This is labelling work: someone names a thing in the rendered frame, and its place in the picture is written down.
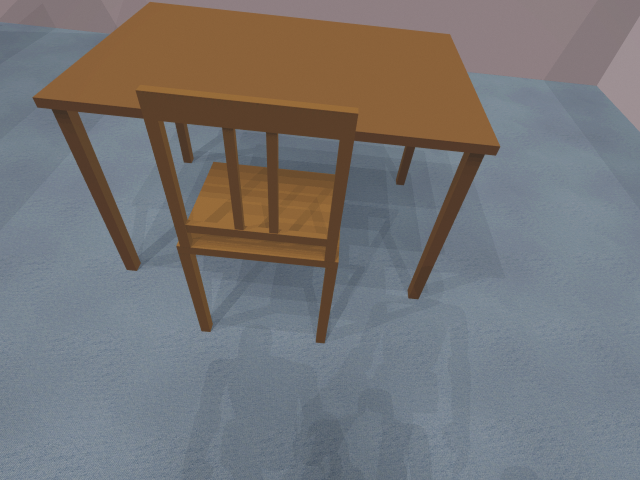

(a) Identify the table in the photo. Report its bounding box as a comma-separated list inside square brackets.
[32, 2, 500, 299]

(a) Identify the chair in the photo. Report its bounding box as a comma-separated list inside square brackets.
[136, 85, 358, 343]

